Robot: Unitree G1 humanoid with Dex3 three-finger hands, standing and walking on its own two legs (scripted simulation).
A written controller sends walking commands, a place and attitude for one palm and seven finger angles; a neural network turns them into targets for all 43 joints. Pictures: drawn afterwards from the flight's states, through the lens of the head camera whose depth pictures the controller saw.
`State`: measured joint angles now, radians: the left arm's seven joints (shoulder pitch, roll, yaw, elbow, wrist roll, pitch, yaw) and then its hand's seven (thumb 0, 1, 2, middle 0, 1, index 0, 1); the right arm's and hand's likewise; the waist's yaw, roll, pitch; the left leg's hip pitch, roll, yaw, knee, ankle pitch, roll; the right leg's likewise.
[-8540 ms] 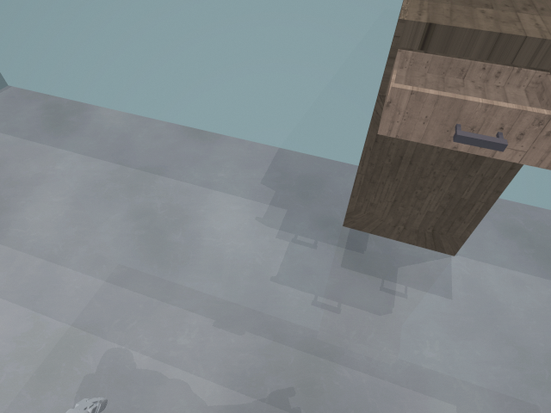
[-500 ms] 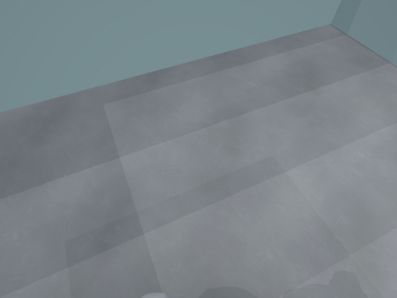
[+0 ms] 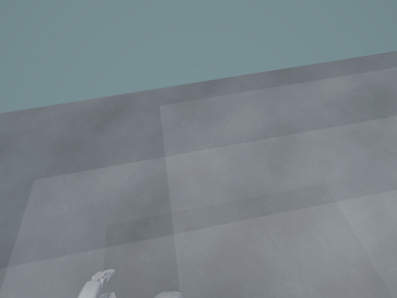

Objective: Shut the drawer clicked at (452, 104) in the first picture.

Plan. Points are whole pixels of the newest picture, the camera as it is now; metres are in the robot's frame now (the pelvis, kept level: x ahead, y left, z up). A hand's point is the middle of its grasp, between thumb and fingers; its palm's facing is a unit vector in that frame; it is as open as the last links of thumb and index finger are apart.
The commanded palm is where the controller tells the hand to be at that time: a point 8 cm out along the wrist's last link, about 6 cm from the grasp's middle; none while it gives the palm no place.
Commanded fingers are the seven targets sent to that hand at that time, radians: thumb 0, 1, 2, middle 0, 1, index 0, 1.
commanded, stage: turn to face it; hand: left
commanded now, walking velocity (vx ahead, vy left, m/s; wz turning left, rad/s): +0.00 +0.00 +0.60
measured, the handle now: out of the picture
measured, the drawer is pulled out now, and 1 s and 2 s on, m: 0.23 0.23 0.23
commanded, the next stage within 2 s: none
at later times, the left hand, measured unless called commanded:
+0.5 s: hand out of the picture -0.03 +0.27 -0.17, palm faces +0.35 -0.90 -0.26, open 7.4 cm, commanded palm none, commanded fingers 0.00 0.90 0.90 -0.20 -0.30 -0.20 -0.30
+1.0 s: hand out of the picture +0.00 +0.21 -0.13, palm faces +0.55 -0.78 -0.29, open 7.4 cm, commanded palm none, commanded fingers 0.00 0.90 0.90 -0.20 -0.30 -0.20 -0.30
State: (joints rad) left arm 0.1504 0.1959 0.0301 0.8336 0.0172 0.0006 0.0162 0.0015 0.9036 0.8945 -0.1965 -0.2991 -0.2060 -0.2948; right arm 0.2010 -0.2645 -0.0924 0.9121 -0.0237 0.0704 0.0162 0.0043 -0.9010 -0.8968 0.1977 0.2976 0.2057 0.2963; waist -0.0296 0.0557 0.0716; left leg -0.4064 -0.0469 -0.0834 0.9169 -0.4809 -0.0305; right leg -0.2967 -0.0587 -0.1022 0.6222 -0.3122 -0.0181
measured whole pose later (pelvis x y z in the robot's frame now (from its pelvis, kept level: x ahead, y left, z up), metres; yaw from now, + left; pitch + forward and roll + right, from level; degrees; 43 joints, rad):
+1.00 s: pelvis +0.01 -0.01 +0.01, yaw +36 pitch -1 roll +2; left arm 0.18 0.17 0.03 0.85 0.02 0.01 0.02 0.00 0.90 0.89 -0.20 -0.30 -0.21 -0.30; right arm 0.24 -0.27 -0.10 0.94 -0.03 0.08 0.03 0.01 -0.90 -0.90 0.20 0.30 0.20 0.30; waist -0.04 0.05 0.06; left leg -0.52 -0.03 -0.04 1.16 -0.38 -0.06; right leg -0.22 -0.07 -0.12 0.52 -0.29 -0.02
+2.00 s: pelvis +0.02 +0.00 +0.01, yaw +72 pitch -1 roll +2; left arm 0.19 0.18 0.02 0.86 0.02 0.01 0.03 0.00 0.90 0.89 -0.20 -0.30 -0.21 -0.30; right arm 0.24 -0.27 -0.10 0.94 -0.03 0.08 0.03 0.01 -0.90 -0.90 0.19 0.30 0.20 0.30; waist -0.04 0.04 0.07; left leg -0.52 -0.01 -0.03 1.19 -0.38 -0.07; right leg -0.19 -0.08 -0.13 0.51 -0.30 -0.02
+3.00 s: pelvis +0.02 +0.01 +0.02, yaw +99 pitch -1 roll +1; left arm 0.30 0.16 0.03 0.98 0.03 -0.02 0.02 0.00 0.90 0.89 -0.20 -0.30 -0.21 -0.30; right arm 0.24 -0.23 -0.07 1.03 -0.03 0.07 0.02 0.00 -0.91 -0.90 0.19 0.30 0.20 0.30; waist 0.02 0.02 0.03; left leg -0.35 0.03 0.01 0.89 -0.42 -0.04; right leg -0.19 -0.09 -0.17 0.45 -0.24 -0.02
